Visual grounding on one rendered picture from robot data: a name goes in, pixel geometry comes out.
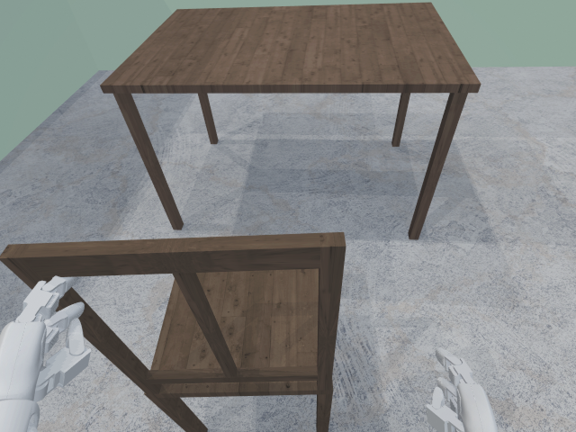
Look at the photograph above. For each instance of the left robot hand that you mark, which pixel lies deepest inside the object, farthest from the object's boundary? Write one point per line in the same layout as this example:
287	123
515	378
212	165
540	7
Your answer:
24	341

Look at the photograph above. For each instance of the robot left forearm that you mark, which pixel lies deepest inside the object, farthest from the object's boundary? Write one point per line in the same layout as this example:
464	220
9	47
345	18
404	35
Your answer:
19	415

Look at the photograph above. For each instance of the right robot hand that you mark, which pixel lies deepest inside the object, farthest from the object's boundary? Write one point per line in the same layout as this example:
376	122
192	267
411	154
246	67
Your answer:
470	409

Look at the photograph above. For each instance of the chair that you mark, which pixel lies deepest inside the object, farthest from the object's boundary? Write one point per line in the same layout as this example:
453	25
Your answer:
247	315

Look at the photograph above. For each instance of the table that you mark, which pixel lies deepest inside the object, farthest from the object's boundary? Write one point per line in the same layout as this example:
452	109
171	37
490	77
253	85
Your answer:
341	48

